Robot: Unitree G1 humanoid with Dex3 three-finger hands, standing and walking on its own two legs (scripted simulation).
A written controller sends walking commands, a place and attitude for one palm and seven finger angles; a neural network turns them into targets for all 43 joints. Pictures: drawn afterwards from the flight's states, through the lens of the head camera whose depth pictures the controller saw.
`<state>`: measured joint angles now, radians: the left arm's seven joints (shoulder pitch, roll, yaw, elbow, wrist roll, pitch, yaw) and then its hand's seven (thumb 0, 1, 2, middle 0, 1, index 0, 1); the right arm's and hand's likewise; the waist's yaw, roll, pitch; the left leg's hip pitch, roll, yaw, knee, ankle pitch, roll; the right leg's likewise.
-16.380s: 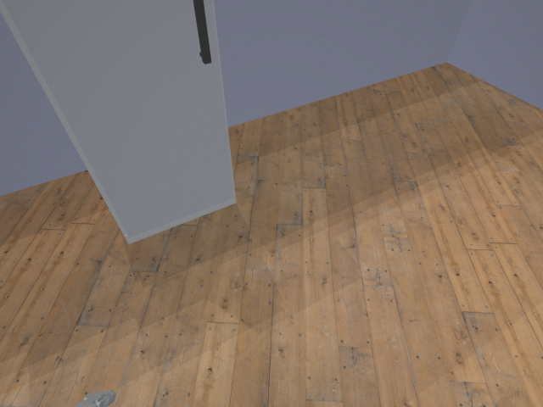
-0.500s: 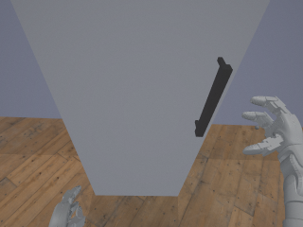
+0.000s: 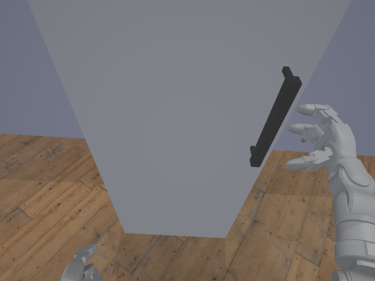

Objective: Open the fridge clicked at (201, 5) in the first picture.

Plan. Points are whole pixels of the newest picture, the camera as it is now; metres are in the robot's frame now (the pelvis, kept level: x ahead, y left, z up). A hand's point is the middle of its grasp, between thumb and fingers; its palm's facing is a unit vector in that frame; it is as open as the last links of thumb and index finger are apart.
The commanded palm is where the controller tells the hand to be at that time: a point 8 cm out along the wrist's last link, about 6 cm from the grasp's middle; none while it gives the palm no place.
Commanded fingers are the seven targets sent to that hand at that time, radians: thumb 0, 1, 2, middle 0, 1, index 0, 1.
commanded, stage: move the hooked fingers beside the handle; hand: right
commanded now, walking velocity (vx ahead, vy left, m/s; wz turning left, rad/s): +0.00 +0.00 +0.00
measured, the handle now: (268, 123) +0.43 -0.13 +0.14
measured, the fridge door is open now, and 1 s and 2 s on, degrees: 0 0 0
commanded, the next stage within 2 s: feel for the door with the fingertips in 0.88 s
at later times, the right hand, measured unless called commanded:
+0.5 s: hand (306, 142) +0.37 -0.20 +0.15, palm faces +0.00 +1.00 -0.02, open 14.0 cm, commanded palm +0.34 -0.25 +0.15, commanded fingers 0.00 0.50 -0.30 0.30 1.20 0.30 1.20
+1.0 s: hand (308, 147) +0.35 -0.20 +0.15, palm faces -0.01 +1.00 -0.01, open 14.0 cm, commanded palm +0.33 -0.24 +0.15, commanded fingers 0.00 0.50 -0.30 0.30 1.20 0.30 1.20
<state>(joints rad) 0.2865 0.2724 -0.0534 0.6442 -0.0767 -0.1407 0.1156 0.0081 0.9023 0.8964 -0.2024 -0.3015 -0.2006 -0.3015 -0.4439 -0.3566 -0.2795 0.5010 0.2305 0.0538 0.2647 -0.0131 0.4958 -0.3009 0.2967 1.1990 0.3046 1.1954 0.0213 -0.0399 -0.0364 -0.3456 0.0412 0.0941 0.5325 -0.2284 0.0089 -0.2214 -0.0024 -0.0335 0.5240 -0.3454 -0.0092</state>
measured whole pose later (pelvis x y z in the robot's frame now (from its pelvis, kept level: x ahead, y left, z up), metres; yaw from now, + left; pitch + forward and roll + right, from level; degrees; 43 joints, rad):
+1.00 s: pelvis +0.00 +0.00 +0.00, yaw +0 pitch +1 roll +0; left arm 0.27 0.27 -0.05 0.63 -0.08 -0.13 0.11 0.01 0.90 0.90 -0.20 -0.30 -0.20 -0.30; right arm -0.35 -0.32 -0.26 0.37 0.25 0.07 0.26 -0.01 0.50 -0.30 0.30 1.20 0.30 1.20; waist 0.00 -0.04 -0.04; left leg -0.31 0.04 0.09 0.52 -0.22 0.01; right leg -0.19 0.00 -0.03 0.51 -0.34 -0.01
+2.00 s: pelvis -0.01 +0.01 +0.00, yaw +0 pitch +1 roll +0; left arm 0.26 0.26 -0.05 0.65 -0.08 -0.07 0.10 0.01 0.90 0.90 -0.20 -0.30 -0.20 -0.30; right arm -0.47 -0.28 -0.20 0.47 0.21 0.06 0.17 -0.01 0.50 -0.30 0.35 1.24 0.35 1.23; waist 0.01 -0.04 -0.03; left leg -0.32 0.03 0.09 0.51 -0.21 0.02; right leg -0.19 -0.01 -0.03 0.51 -0.33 0.00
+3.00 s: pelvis +0.00 +0.00 +0.00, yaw +0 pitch +1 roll +0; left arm 0.25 0.24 -0.05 0.63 -0.07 -0.05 0.07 0.01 0.90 0.90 -0.20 -0.30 -0.20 -0.30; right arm -0.39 -0.17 -0.09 0.30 0.18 0.12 0.06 -0.01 0.50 -0.30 0.30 1.20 0.30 1.20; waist 0.00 -0.04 -0.04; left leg -0.29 0.04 0.08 0.50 -0.22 0.01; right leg -0.16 0.00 -0.04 0.49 -0.34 -0.01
